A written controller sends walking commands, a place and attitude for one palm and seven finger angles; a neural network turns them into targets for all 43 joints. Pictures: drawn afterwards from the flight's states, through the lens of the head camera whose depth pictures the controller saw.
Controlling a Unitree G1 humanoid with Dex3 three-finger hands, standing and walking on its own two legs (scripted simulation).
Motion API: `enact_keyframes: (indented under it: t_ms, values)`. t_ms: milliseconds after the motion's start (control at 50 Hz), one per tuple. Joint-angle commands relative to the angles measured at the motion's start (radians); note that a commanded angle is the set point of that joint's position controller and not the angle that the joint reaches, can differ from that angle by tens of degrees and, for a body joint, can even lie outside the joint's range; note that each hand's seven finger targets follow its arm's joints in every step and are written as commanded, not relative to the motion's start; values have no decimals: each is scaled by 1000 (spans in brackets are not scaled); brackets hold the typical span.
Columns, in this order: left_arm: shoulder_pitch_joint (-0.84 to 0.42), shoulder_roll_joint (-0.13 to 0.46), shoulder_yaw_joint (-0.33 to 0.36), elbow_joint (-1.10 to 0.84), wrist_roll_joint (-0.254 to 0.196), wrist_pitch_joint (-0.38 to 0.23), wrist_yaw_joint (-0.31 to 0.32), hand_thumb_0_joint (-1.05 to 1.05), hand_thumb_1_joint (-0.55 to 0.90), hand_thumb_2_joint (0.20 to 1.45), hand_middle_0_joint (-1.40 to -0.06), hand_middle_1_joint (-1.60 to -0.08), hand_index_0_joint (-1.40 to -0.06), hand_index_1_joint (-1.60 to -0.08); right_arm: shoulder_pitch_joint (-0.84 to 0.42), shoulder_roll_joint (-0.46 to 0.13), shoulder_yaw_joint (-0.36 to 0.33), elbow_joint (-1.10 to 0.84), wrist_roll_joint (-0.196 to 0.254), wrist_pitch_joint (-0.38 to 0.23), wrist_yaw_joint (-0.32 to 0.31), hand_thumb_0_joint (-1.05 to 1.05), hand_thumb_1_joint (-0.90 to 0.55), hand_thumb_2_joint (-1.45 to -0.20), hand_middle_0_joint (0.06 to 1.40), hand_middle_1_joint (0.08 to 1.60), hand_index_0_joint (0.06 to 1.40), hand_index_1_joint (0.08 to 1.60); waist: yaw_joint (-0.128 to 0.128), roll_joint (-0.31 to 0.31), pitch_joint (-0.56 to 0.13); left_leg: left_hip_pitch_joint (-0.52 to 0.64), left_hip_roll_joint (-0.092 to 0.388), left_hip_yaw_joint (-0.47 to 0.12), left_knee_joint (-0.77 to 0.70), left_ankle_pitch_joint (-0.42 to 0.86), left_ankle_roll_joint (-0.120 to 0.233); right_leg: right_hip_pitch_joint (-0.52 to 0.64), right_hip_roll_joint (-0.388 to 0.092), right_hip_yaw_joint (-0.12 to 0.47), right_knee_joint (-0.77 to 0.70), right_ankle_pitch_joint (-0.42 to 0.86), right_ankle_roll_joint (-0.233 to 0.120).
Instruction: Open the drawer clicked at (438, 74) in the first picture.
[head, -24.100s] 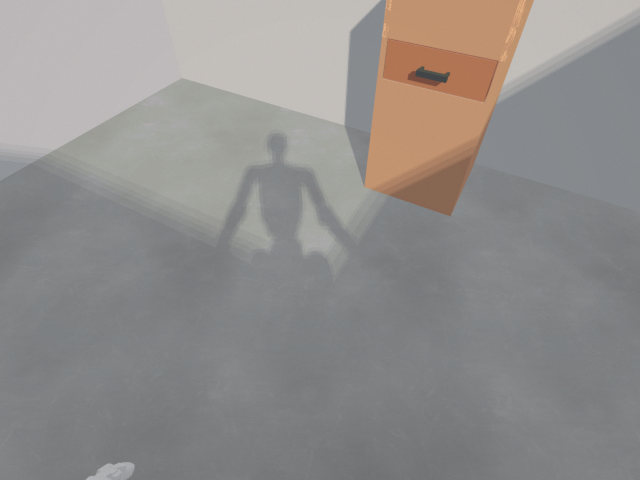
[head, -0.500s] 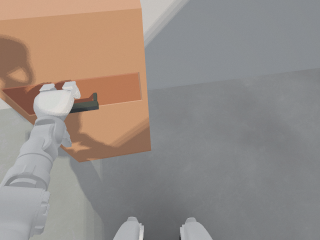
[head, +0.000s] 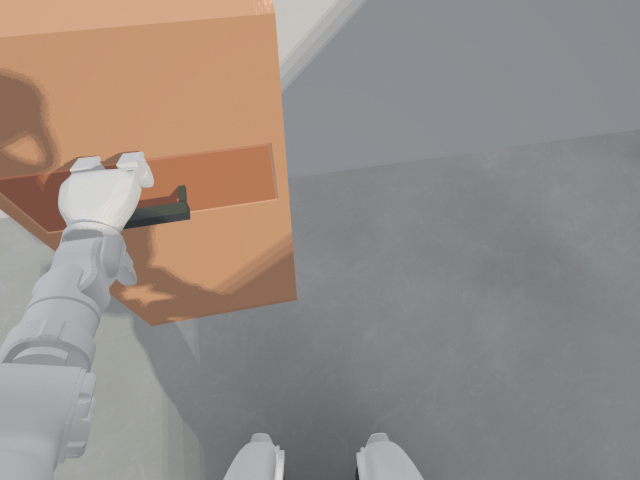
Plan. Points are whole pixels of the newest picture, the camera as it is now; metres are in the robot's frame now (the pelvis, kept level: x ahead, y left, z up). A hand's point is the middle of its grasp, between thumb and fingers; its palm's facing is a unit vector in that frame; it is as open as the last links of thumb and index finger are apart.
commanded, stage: re-aim the fingers above the handle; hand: left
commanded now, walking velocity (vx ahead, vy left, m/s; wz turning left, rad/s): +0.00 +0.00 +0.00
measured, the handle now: (151, 205) +0.51 +0.26 -0.07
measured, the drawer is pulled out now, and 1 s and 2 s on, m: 0.00 0.00 0.00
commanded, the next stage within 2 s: lower the fingers behind the handle in 0.26 s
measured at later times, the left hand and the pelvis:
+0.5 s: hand (121, 224) +0.45 +0.27 -0.01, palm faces -0.11 -0.04 -0.99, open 13.8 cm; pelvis +0.00 +0.00 +0.00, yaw +0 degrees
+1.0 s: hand (133, 234) +0.45 +0.27 -0.05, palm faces -0.10 -0.02 -0.99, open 13.8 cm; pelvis -0.01 +0.00 -0.02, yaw -1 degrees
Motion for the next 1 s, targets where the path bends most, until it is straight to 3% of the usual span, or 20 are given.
enact_keyframes:
  t_ms: [0, 20, 60, 100, 180, 220, 260, 280, 320, 380, 480, 540, 560, 620, 660, 700, 840, 860, 940, 980]
  values:
    - [-363, 235, 96, -168, 9, -8, 115, 0, -500, 300, -300, -1200, -300, -1200, 129, -162, -69, -28, -14, -16, 6, 0, -900, -900, 200, 300, 200, 300, -11, 98, -427, 354, -3, 38, -68, 433, 14, 87, 32, -90, -56, 297, -69]
    - [-333, 286, 140, -155, 11, 13, 132, 0, -500, 300, -300, -1200, -300, -1200, 126, -170, -66, -24, -16, -10, 13, 0, -900, -900, 200, 300, 200, 300, 10, 91, -445, 343, -4, 39, -65, 452, 11, 107, 33, -89, -44, 317, -70]
    - [-326, 278, 137, -165, 10, 55, 158, 0, -500, 300, -300, -1200, -300, -1200, 120, -169, -65, -34, -17, -2, 23, 0, -900, -900, 200, 300, 200, 300, 14, 90, -502, 347, -10, 52, -63, 484, 13, 162, 34, -87, -42, 370, -66]
    - [-318, 310, 154, -176, 9, 96, 165, 0, -500, 300, -300, -1200, -300, -1200, 115, -174, -62, -36, -15, 6, 31, 0, -900, -900, 200, 300, 200, 300, 25, 100, -532, 348, -13, 59, -67, 501, 14, 208, 32, -83, -40, 409, -63]
    - [-368, 314, 128, -185, -9, 144, 134, 0, -500, 300, -300, -1200, -300, -1200, 102, -180, -58, -39, -6, 11, 20, 0, -900, -900, 200, 300, 200, 300, -10, 30, -498, 336, -13, 64, -95, 440, 28, 264, 30, -73, -85, 409, -53]
    - [-364, 310, 119, -204, -18, 133, 105, 0, -500, 300, -300, -1200, -300, -1200, 108, -180, -62, -33, -1, 6, 11, 0, -900, -900, 200, 300, 200, 300, -16, 26, -503, 370, -11, 65, -103, 444, 32, 280, 29, -68, -101, 422, -49]
    - [-355, 261, 80, -233, -29, 108, 74, 0, -500, 300, -300, -1200, -300, -1200, 113, -172, -65, -39, 3, -1, 2, 0, -900, -900, 200, 300, 200, 300, -24, 32, -505, 401, -11, 62, -113, 451, 31, 284, 29, -68, -115, 422, -49]
    - [-363, 222, 50, -219, -32, 98, 61, 0, -500, 300, -300, -1200, -300, -1200, 115, -167, -66, -35, 2, -5, -2, 0, -900, -900, 200, 300, 200, 300, -42, 23, -476, 400, -11, 63, -110, 446, 35, 268, 30, -67, -125, 418, -49]
    - [-326, 186, 22, -160, -28, 79, 40, 0, -500, 300, -300, -1200, -300, -1200, 118, -164, -63, -25, 7, -8, -8, 0, -900, -900, 200, 300, 200, 300, -44, 1, -369, 354, -9, 60, -119, 387, 36, 220, 29, -71, -136, 357, -51]
    - [-335, 207, 35, -121, -12, 49, 35, 0, -500, 300, -300, -1200, -300, -1200, 116, -167, -58, -23, 6, -10, -10, 0, -900, -900, 200, 300, 200, 300, -36, 5, -311, 312, -10, 56, -121, 339, 36, 172, 28, -72, -132, 297, -60]
    - [-276, 272, 114, -110, 4, 13, 71, 0, -500, 300, -300, -1200, -300, -1200, 104, -166, -57, -36, -8, -6, 5, 0, -900, -900, 200, 300, 200, 300, 8, 47, -374, 260, -16, 66, -73, 377, 31, 163, 26, -68, -66, 335, -68]
    - [-318, 276, 117, -155, 23, 5, 114, 0, -500, 300, -300, -1200, -300, -1200, 97, -165, -60, -53, -13, -10, 11, 0, -900, -900, 200, 300, 200, 300, -1, 67, -414, 249, -13, 63, -45, 385, 28, 135, 27, -71, -35, 337, -66]
    - [-312, 302, 145, -168, 30, 7, 131, 0, -500, 300, -300, -1200, -300, -1200, 99, -168, -64, -49, -16, -10, 15, 0, -900, -900, 200, 300, 200, 300, 10, 64, -457, 261, -12, 61, -35, 407, 26, 143, 27, -71, -21, 351, -65]
    - [-367, 253, 111, -204, 33, 19, 165, 0, -500, 300, -300, -1200, -300, -1200, 102, -166, -73, -44, -19, -16, 21, 0, -900, -900, 200, 300, 200, 300, -19, 90, -502, 303, -6, 51, -12, 433, 20, 95, 31, -78, -7, 345, -62]
    - [-385, 283, 133, -205, 29, 37, 180, 0, -500, 300, -300, -1200, -300, -1200, 104, -174, -73, -29, -22, -17, 22, 0, -900, -900, 200, 300, 200, 300, -19, 84, -532, 308, -5, 45, -3, 438, 18, 97, 32, -79, 3, 347, -60]
    - [-424, 243, 96, -204, 22, 56, 183, 0, -500, 300, -300, -1200, -300, -1200, 109, -172, -75, -21, -23, -21, 21, 0, -900, -900, 200, 300, 200, 300, -41, 97, -547, 333, -3, 36, -2, 435, 16, 70, 32, -86, 0, 327, -58]
    - [-399, 229, 70, -112, 0, 113, 133, 0, -500, 300, -300, -1200, -300, -1200, 116, -175, -60, -3, -20, -19, 19, 0, -900, -900, 200, 300, 200, 300, -41, 67, -496, 307, -2, 33, -11, 411, 21, 73, 32, -90, -7, 318, -58]
    - [-376, 245, 81, -111, 1, 112, 124, 0, -500, 300, -300, -1200, -300, -1200, 113, -175, -56, -5, -20, -17, 20, 0, -900, -900, 200, 300, 200, 300, -26, 76, -492, 298, -3, 36, -13, 405, 20, 80, 31, -90, -6, 312, -60]
    - [-347, 228, 67, -73, 10, 95, 99, 0, -500, 300, -300, -1200, -300, -1200, 104, -170, -47, -16, -20, -17, 19, 0, -900, -900, 200, 300, 200, 300, -30, 51, -423, 224, -3, 43, -2, 346, 28, 51, 31, -87, 0, 277, -60]
    - [-345, 265, 96, -75, 14, 75, 98, 0, -500, 300, -300, -1200, -300, -1200, 101, -175, -43, -19, -22, -18, 18, 0, -900, -900, 200, 300, 200, 300, -20, 47, -423, 198, -3, 37, 7, 333, 28, 39, 31, -87, 22, 261, -65]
